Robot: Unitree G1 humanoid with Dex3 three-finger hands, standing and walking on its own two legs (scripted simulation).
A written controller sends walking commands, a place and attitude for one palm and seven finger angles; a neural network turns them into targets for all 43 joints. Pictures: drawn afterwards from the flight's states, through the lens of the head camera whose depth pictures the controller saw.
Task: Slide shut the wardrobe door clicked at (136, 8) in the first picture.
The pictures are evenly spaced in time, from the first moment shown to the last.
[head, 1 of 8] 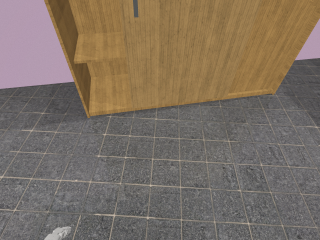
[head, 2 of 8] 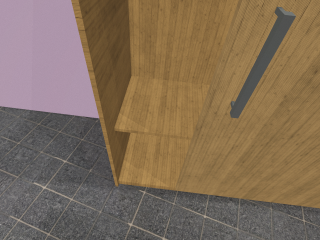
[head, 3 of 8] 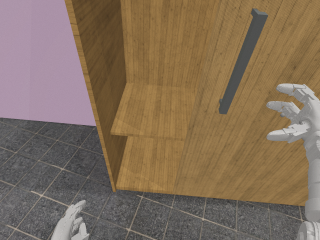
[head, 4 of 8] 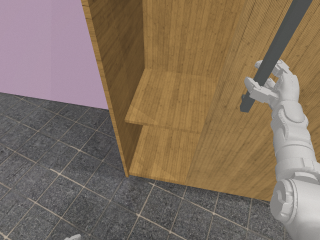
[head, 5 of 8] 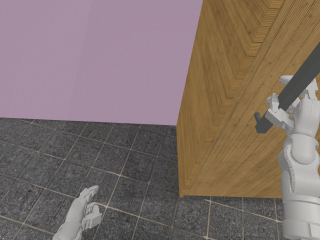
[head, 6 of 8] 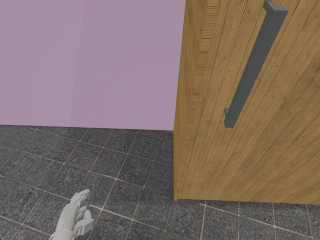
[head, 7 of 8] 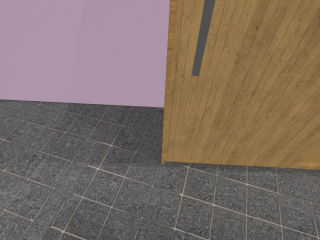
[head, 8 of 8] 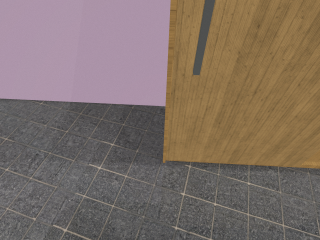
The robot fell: no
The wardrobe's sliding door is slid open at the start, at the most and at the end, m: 0.37 0.37 0.00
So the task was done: yes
